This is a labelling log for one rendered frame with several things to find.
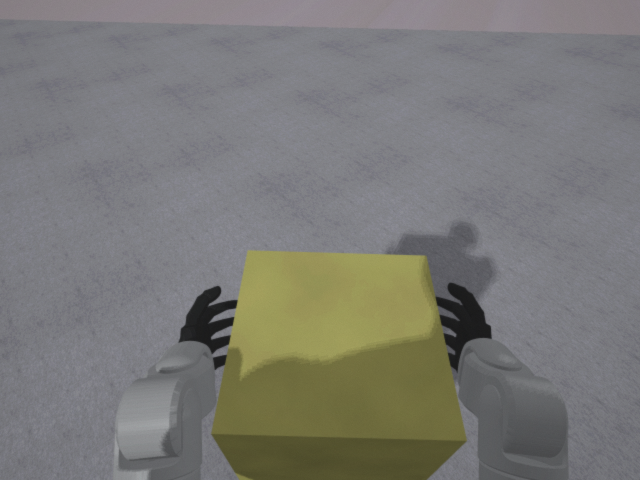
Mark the right robot hand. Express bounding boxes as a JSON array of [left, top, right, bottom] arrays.
[[435, 283, 492, 373]]

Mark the left robot forearm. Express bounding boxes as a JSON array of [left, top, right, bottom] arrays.
[[113, 341, 217, 480]]

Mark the right robot forearm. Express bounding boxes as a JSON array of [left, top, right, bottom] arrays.
[[457, 338, 569, 480]]

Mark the left robot hand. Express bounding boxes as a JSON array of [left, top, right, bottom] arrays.
[[178, 286, 238, 370]]

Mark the carton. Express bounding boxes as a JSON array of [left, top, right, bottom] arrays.
[[211, 250, 467, 480]]

